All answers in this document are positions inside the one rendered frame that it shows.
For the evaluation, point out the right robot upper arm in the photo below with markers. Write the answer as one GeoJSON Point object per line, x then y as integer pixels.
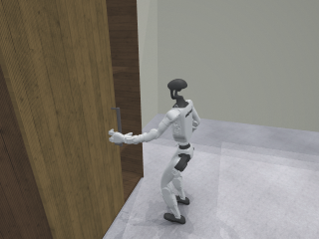
{"type": "Point", "coordinates": [195, 117]}

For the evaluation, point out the wardrobe door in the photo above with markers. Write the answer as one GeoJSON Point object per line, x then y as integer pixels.
{"type": "Point", "coordinates": [22, 213]}
{"type": "Point", "coordinates": [55, 57]}

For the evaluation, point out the left robot hand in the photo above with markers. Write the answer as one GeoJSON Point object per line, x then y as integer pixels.
{"type": "Point", "coordinates": [117, 137]}

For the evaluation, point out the left robot forearm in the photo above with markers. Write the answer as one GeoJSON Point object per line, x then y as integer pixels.
{"type": "Point", "coordinates": [144, 137]}

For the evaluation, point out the robot left foot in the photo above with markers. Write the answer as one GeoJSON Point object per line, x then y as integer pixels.
{"type": "Point", "coordinates": [170, 217]}

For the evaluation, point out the robot left thigh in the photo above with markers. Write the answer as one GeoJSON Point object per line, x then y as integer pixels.
{"type": "Point", "coordinates": [170, 171]}

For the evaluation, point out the left robot upper arm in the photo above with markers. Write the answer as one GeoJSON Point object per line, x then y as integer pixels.
{"type": "Point", "coordinates": [169, 118]}

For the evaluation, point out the handle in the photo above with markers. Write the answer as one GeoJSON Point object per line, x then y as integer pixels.
{"type": "Point", "coordinates": [119, 123]}

